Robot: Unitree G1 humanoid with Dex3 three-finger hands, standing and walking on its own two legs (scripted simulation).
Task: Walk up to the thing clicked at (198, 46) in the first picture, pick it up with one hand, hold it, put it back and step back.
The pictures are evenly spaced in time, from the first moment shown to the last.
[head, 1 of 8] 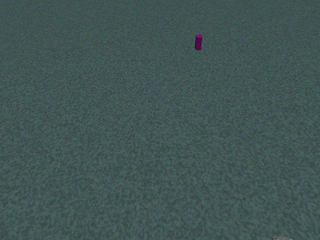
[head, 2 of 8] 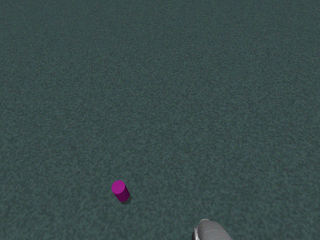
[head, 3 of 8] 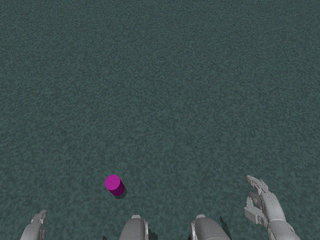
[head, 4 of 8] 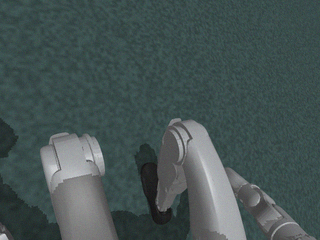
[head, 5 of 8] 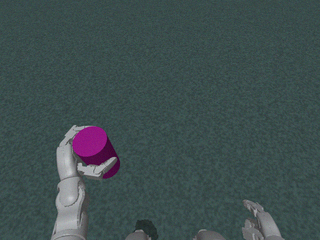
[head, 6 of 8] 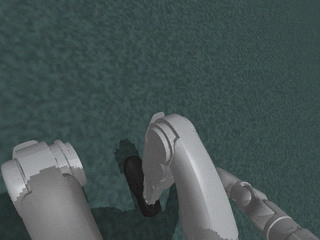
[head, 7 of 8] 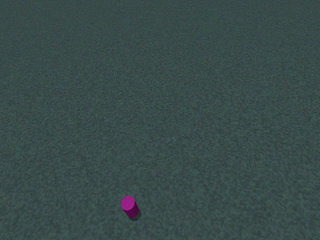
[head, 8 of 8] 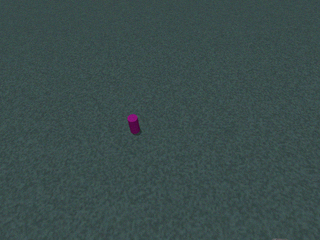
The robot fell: no
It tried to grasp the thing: yes
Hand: left
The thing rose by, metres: 0.68
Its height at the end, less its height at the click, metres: +0.00
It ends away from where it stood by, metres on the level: 0.01
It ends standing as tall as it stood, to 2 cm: yes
